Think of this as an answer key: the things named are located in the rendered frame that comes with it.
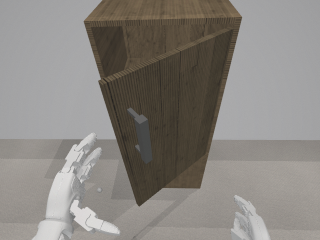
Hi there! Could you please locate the robot left hand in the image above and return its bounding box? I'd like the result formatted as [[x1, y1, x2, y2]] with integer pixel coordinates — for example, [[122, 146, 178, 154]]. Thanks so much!
[[45, 132, 121, 236]]

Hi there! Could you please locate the cupboard door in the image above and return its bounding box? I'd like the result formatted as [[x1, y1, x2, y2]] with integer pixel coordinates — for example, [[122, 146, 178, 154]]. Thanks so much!
[[98, 27, 234, 207]]

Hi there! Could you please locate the robot left forearm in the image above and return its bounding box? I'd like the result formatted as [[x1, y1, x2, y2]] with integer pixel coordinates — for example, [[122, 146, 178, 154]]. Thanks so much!
[[32, 218, 75, 240]]

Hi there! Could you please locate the robot right hand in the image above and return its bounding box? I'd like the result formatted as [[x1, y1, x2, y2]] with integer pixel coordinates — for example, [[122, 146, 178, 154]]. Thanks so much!
[[231, 195, 271, 240]]

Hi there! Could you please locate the handle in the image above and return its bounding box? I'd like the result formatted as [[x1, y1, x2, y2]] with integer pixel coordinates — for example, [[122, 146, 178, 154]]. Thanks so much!
[[127, 107, 153, 164]]

